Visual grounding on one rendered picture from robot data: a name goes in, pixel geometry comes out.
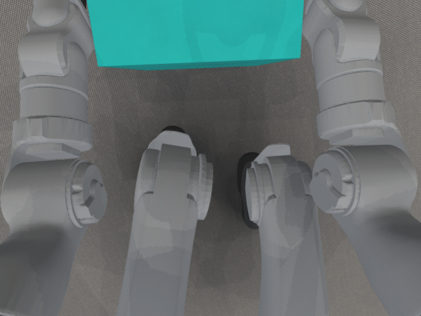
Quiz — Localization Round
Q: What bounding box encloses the right robot thigh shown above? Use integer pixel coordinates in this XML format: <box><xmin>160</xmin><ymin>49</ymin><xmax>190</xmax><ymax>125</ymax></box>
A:
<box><xmin>245</xmin><ymin>155</ymin><xmax>330</xmax><ymax>316</ymax></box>

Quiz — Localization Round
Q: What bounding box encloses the robot right forearm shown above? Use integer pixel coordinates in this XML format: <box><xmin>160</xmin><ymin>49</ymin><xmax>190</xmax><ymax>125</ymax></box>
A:
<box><xmin>302</xmin><ymin>0</ymin><xmax>418</xmax><ymax>191</ymax></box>

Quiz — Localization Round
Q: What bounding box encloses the right robot shin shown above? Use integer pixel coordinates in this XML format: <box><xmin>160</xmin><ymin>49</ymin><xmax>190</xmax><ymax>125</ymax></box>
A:
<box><xmin>253</xmin><ymin>144</ymin><xmax>312</xmax><ymax>223</ymax></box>

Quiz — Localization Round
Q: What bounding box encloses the robot left forearm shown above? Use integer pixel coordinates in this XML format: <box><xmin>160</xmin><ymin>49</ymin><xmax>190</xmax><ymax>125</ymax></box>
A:
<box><xmin>1</xmin><ymin>0</ymin><xmax>95</xmax><ymax>221</ymax></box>

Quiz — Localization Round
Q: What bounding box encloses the carton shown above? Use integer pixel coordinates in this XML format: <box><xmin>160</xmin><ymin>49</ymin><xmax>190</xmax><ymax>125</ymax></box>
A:
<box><xmin>87</xmin><ymin>0</ymin><xmax>304</xmax><ymax>70</ymax></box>

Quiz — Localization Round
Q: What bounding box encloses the robot right upper arm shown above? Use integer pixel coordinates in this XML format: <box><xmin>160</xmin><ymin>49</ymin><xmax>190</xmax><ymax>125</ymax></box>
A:
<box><xmin>310</xmin><ymin>145</ymin><xmax>421</xmax><ymax>316</ymax></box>

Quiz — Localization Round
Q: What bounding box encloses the robot left upper arm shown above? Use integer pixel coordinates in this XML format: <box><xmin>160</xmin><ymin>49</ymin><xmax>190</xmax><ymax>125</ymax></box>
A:
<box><xmin>0</xmin><ymin>159</ymin><xmax>107</xmax><ymax>316</ymax></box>

